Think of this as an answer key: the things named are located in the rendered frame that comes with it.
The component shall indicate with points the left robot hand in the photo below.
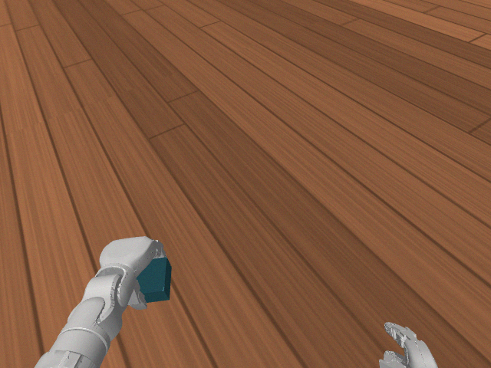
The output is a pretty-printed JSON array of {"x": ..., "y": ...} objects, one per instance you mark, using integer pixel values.
[{"x": 136, "y": 253}]

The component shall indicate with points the right robot hand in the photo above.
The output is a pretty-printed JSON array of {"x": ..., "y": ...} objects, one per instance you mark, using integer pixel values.
[{"x": 416, "y": 352}]

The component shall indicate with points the left robot arm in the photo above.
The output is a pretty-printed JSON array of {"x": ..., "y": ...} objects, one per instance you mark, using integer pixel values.
[{"x": 94, "y": 322}]

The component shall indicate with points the small box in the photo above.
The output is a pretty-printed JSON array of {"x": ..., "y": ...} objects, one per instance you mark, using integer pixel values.
[{"x": 155, "y": 280}]

